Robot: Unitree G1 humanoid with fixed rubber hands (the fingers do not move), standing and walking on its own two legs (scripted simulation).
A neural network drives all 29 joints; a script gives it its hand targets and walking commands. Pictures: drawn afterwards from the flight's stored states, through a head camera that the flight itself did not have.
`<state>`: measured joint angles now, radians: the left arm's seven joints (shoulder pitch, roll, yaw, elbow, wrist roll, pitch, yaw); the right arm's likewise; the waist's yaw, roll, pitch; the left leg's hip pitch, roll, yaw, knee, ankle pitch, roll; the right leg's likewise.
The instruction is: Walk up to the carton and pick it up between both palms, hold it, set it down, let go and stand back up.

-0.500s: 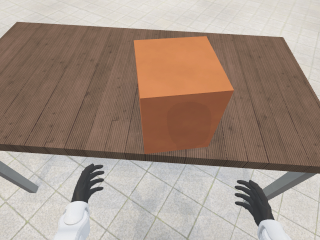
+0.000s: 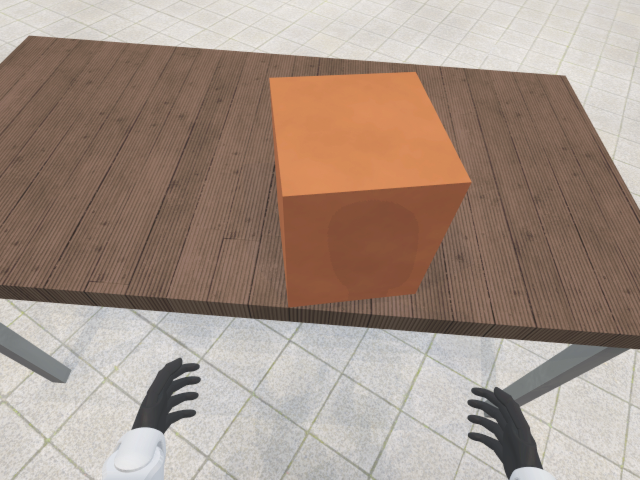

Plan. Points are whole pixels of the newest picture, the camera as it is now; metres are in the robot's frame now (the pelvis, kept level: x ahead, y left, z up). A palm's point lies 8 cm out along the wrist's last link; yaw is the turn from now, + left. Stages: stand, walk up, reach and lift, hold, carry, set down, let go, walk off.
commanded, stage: let go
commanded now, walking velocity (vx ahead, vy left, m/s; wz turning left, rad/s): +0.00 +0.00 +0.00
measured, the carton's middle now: (348, 195) +0.48 +0.04 +0.04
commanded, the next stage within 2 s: stand in 0.12 s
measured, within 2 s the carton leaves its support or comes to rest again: neither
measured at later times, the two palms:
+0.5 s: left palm (102, 475) +0.11 +0.29 -0.11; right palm (563, 479) +0.18 -0.25 -0.06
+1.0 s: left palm out of the picture +0.07 +0.30 -0.12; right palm out of the picture +0.15 -0.25 -0.06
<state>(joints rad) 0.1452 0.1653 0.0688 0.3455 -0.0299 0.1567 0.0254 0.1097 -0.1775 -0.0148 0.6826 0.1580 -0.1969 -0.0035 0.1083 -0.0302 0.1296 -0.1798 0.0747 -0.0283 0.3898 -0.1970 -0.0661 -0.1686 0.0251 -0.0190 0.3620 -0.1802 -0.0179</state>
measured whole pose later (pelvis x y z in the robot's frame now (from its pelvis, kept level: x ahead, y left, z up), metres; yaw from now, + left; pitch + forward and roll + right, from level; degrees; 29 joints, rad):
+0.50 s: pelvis +0.02 +0.02 +0.00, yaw +0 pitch -2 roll -2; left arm 0.24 0.28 0.07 0.74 0.03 -0.02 -0.03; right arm 0.24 -0.28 -0.09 0.70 0.06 -0.06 -0.01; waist 0.11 -0.03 -0.03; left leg -0.16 0.07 -0.03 0.48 -0.29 -0.04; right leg -0.11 0.02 -0.02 0.36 -0.22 -0.01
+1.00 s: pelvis +0.00 +0.02 +0.00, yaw +0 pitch -4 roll -2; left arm 0.24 0.30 0.07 0.84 0.03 -0.04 -0.03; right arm 0.26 -0.28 -0.07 0.70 0.06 -0.04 -0.01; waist 0.11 -0.03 -0.01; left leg -0.16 0.07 -0.03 0.49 -0.26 -0.04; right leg -0.11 0.02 -0.02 0.36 -0.19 0.00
